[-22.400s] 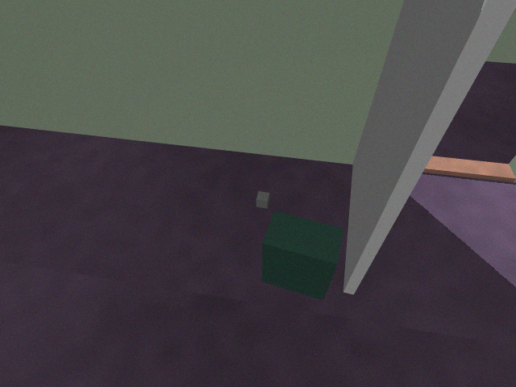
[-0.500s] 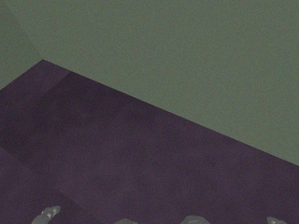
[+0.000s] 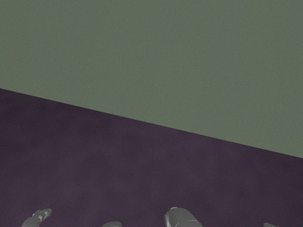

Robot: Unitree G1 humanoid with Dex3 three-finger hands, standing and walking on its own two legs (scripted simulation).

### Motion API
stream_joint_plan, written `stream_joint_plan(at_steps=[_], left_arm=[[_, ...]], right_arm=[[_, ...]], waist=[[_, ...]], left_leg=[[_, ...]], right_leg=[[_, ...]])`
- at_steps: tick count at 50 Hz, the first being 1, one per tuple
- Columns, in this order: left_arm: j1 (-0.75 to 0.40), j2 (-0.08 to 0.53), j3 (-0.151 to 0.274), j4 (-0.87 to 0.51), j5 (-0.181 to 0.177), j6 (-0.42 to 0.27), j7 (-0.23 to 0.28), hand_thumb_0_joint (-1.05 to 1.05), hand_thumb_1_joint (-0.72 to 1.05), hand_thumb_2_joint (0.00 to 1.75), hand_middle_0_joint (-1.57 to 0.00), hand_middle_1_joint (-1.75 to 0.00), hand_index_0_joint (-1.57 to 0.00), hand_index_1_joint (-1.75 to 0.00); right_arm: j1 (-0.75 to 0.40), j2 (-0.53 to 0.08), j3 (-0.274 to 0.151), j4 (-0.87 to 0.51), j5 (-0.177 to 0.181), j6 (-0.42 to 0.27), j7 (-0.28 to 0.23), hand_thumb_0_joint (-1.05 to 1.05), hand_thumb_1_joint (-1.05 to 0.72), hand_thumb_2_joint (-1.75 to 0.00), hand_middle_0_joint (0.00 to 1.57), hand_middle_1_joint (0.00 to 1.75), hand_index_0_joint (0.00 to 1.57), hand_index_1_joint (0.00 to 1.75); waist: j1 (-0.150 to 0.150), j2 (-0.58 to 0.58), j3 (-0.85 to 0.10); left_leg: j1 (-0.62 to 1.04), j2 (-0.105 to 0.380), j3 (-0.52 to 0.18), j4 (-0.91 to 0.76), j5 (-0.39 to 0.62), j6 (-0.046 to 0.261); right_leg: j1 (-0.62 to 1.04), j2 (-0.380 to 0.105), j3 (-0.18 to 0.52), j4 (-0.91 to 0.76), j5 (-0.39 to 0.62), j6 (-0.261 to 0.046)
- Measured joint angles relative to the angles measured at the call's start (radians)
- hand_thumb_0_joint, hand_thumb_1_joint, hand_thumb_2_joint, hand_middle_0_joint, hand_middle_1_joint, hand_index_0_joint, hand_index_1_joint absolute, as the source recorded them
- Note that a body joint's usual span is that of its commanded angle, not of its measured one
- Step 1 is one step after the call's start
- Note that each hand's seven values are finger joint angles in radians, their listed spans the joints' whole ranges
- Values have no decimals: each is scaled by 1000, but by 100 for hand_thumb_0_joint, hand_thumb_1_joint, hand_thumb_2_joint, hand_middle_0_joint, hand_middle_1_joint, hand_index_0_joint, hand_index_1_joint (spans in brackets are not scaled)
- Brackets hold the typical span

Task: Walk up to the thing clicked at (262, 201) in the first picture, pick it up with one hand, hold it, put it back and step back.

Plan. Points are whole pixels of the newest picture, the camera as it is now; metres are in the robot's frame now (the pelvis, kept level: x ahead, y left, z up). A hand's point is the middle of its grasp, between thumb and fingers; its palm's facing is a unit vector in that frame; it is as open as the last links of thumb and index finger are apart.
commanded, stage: walk up
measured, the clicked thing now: out of the picture +0.22 -1.42 -0.73
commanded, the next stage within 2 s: none
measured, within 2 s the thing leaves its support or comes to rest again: neither
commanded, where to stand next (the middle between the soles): +0.07 -0.04 m, yaw -18 degrees
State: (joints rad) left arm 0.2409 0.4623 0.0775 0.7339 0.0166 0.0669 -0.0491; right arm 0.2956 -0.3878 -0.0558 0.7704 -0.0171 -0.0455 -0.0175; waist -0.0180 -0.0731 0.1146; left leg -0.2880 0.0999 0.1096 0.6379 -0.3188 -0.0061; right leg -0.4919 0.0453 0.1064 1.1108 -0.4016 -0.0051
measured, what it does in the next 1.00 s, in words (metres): steps on the spot, turning right: right foot, then left foot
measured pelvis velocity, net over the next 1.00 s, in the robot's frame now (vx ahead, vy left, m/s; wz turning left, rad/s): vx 0.01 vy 0.05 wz -0.75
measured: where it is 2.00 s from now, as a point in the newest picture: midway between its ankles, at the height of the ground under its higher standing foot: outside the picture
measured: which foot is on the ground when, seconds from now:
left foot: down 0.00-0.20, up 0.22-0.56, down 0.58-1.00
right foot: up 0.00-0.14, down 0.16-0.62, up 0.64-1.00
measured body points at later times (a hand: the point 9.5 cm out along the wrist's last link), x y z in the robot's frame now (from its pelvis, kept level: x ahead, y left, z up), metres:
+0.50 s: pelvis +0.00 -0.02 -0.02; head +0.04 -0.05 +0.43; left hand +0.15 +0.27 -0.11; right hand +0.02 -0.35 -0.14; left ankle +0.05 +0.10 -0.71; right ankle +0.01 -0.16 -0.73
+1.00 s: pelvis +0.01 +0.05 +0.01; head +0.03 +0.02 +0.46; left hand +0.31 +0.22 -0.09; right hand -0.15 -0.25 -0.09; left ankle +0.04 +0.10 -0.73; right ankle -0.04 -0.08 -0.70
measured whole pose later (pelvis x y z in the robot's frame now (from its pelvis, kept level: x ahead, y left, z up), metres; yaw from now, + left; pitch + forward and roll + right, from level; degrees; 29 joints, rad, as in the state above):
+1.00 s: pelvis +0.01 +0.05 +0.01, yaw -43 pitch -1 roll +0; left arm 0.28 0.44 0.05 0.76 0.03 0.04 -0.04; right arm 0.25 -0.42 -0.10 0.71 -0.03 0.02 0.05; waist -0.06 0.02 0.10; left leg -0.17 0.05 0.33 0.51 -0.32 0.07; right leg -0.40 -0.05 -0.05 0.75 -0.33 0.01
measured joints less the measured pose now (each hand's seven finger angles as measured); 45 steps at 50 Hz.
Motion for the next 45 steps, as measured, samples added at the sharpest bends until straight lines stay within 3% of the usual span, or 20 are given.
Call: stream_joint_plan(at_steps=[6,9,10,11,13,16,23,28,30,31,32,35,39,45], left_arm=[[3,-12,-1,22,-3,-14,-11,1,91,90,-20,-30,-20,-29],[4,-27,-5,43,0,-36,-2,1,91,90,-20,-30,-20,-29],[-3,-42,-6,51,3,-44,3,1,91,90,-20,-30,-20,-29],[-2,-50,-9,50,6,-52,8,1,91,90,-20,-30,-20,-29],[12,-55,-17,43,11,-59,16,1,91,90,-20,-30,-20,-29],[26,-72,-29,47,5,-58,28,1,91,90,-20,-30,-20,-30],[30,-69,-38,38,11,-68,44,1,90,90,-21,-30,-21,-30],[64,-85,-35,-2,15,-48,54,1,90,90,-20,-30,-21,-30],[59,-81,-40,2,13,-37,56,1,90,90,-20,-30,-21,-30],[54,-77,-41,5,11,-32,57,1,90,90,-20,-30,-21,-30],[48,-79,-41,12,11,-29,62,1,90,90,-20,-30,-21,-30],[45,-78,-42,26,17,-33,69,1,91,90,-20,-30,-21,-30],[38,-27,-19,29,7,-36,44,1,91,90,-20,-30,-21,-30],[50,-6,-12,30,4,-27,21,1,91,90,-20,-30,-20,-29]], right_arm=[[22,-57,-12,-23,-9,5,15,0,-90,-90,20,30,21,30],[17,-84,-18,-30,-4,24,19,0,-90,-90,20,30,21,30],[10,-93,-23,-25,0,34,17,0,-90,-90,20,30,20,30],[2,-90,-24,-16,6,47,13,1,-90,-90,20,30,20,30],[-16,-68,-14,5,11,69,5,1,-91,-90,20,30,20,30],[-36,-50,1,19,21,65,8,1,-91,-90,20,30,20,30],[-54,-25,18,42,8,53,17,1,-91,-90,20,30,20,30],[-136,-27,-5,33,-3,70,29,1,-91,-90,20,30,20,30],[-164,-17,-11,20,0,57,27,1,-91,-90,20,30,20,30],[-166,-11,-11,10,-4,50,28,1,-91,-90,20,30,20,30],[-162,-10,-9,-1,-6,46,29,1,-91,-90,20,30,20,30],[-165,-4,-14,-15,-10,54,42,0,-91,-90,20,30,20,30],[-138,23,-14,-26,-6,48,40,0,-90,-90,20,30,20,30],[-96,8,-22,-48,-14,62,60,0,-90,-90,20,30,20,30]], waist=[[-10,34,23],[-19,84,25],[-27,122,37],[-28,136,41],[-3,117,31],[15,118,15],[30,121,-5],[58,104,4],[50,75,18],[45,57,20],[42,55,18],[28,82,14],[13,59,6],[-9,55,-11]], left_leg=[[-3,40,54,30,-21,-15],[-36,87,56,129,-74,-24],[-57,112,27,186,-87,-4],[-84,103,-14,255,-121,5],[-129,38,-56,385,-217,7],[-175,-6,-85,454,-206,9],[-167,-33,-94,309,-139,15],[-99,-138,-161,178,-192,17],[-78,-168,-146,113,-81,30],[-64,-175,-124,79,-26,44],[-55,-169,-107,63,-20,55],[-10,-109,-65,6,-15,71],[58,-76,-2,-109,35,66],[111,-61,124,-157,35,76]], right_leg=[[77,-72,-58,-254,-24,9],[149,-49,-103,-407,63,3],[157,-24,-120,-399,67,3],[156,-15,-123,-381,56,0],[142,-21,-83,-356,43,-11],[150,-18,-45,-389,64,-15],[118,13,-8,-380,71,-9],[61,60,104,-371,100,25],[57,55,154,-388,120,45],[56,50,175,-392,127,38],[46,54,170,-367,76,29],[-1,61,48,-198,-37,20],[-10,10,-22,-129,50,7],[39,-67,-100,-239,104,21]])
